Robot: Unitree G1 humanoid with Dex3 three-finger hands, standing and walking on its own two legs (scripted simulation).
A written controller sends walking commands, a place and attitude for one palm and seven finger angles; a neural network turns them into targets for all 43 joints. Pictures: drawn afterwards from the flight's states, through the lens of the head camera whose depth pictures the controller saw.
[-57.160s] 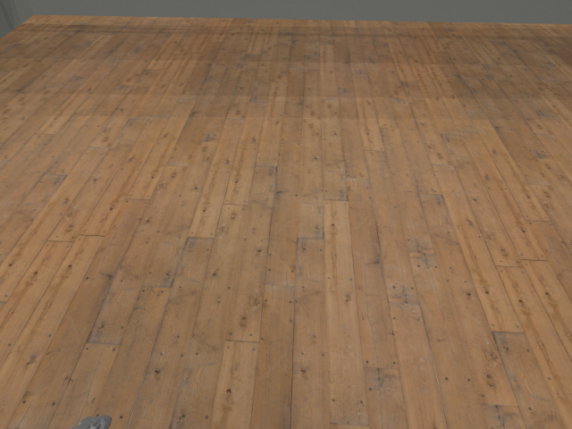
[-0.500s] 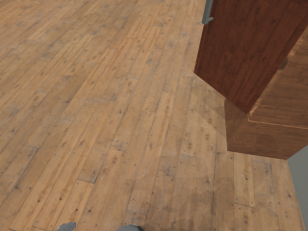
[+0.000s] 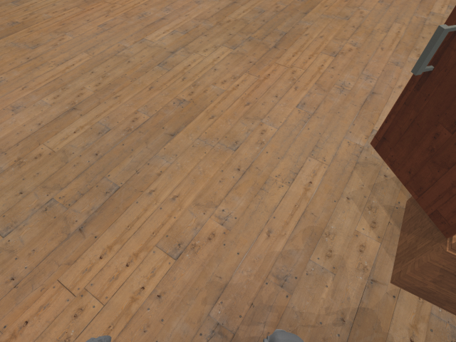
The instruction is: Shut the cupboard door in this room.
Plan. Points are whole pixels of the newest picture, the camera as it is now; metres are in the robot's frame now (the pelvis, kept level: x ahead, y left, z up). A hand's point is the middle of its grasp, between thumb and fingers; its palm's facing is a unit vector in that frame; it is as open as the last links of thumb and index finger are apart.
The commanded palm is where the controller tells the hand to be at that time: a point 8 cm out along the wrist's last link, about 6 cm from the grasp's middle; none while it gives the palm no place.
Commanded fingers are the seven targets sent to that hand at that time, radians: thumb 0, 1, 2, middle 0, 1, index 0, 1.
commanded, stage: walk to a spot facing it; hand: left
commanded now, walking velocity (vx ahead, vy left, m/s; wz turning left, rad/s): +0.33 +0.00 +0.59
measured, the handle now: (435, 50) +0.82 -0.53 +0.07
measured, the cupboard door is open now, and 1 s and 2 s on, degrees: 46 46 46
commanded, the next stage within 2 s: turn to face it in 1.00 s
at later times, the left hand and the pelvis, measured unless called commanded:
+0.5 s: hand out of the picture +0.04 +0.15 -0.18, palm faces +0.42 -0.89 -0.17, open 7.4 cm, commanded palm none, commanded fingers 0.00 0.90 0.90 -0.20 -0.30 -0.20 -0.30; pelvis +0.17 +0.03 -0.01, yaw +20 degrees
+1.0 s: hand (116, 219) +0.39 +0.29 -0.14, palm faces +0.48 -0.85 -0.23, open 7.4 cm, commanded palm none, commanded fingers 0.00 0.90 0.90 -0.20 -0.30 -0.20 -0.30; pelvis +0.37 +0.06 +0.00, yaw +31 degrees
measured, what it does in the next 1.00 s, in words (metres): walks ahead, turning left: right foot, then left foot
